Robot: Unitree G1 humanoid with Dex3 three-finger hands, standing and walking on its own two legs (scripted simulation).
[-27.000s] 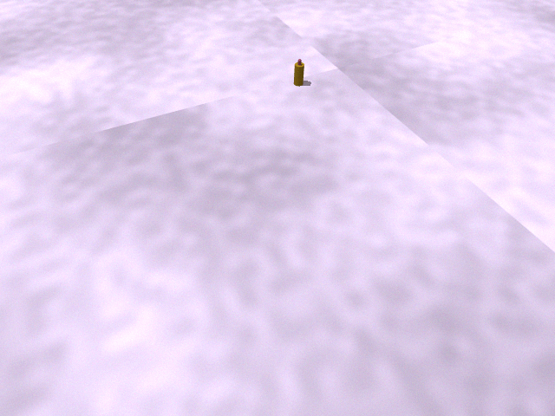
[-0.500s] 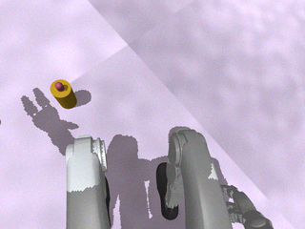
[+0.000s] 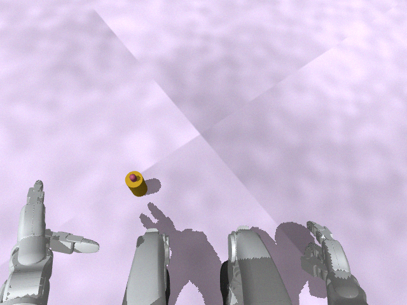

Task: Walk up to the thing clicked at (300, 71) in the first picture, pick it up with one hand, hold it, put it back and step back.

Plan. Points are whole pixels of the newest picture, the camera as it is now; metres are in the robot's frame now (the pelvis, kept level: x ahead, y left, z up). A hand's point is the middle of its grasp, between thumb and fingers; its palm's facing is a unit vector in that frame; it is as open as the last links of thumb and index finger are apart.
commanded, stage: home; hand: left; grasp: from the side
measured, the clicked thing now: (136, 183) +0.47 +0.22 -0.50
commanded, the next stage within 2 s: none
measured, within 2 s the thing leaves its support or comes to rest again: neither
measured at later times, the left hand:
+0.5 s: hand (63, 250) +0.21 +0.20 +0.08, palm faces +0.13 -0.94 -0.31, open 17.3 cm
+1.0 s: hand (70, 253) +0.21 +0.19 +0.08, palm faces +0.13 -0.95 -0.29, open 17.4 cm
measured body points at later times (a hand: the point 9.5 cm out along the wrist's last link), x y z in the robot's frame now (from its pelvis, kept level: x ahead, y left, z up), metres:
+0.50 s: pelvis +0.04 +0.01 +0.13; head +0.06 +0.01 +0.58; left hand +0.20 +0.25 +0.10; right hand +0.20 -0.23 +0.06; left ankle +0.05 +0.12 -0.55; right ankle +0.06 -0.13 -0.55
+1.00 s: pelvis +0.05 +0.00 +0.14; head +0.06 +0.00 +0.59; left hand +0.20 +0.24 +0.10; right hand +0.21 -0.23 +0.07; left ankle +0.05 +0.12 -0.55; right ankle +0.06 -0.13 -0.55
